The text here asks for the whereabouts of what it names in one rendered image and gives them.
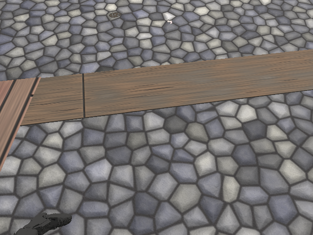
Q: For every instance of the left robot hand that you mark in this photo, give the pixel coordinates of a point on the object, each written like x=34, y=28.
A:
x=44, y=222

